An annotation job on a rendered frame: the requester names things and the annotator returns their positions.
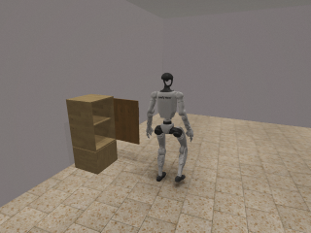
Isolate robot left upper arm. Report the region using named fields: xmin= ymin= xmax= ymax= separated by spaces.
xmin=148 ymin=91 xmax=158 ymax=114

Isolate cupboard door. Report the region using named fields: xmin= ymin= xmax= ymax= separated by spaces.
xmin=113 ymin=98 xmax=140 ymax=145

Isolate left robot hand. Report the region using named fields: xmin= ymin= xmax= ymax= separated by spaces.
xmin=146 ymin=126 xmax=154 ymax=138

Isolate robot torso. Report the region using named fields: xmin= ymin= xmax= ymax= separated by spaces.
xmin=156 ymin=89 xmax=178 ymax=135

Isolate robot left forearm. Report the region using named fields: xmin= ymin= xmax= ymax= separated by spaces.
xmin=147 ymin=112 xmax=153 ymax=127

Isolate robot right forearm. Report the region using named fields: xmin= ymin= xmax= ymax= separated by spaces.
xmin=181 ymin=110 xmax=191 ymax=131

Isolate robot right shin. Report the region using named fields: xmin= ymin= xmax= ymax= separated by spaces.
xmin=177 ymin=148 xmax=188 ymax=177

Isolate robot right upper arm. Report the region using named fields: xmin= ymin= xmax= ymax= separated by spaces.
xmin=175 ymin=91 xmax=185 ymax=117

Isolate right robot hand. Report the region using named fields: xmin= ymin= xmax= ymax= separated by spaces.
xmin=186 ymin=129 xmax=193 ymax=142

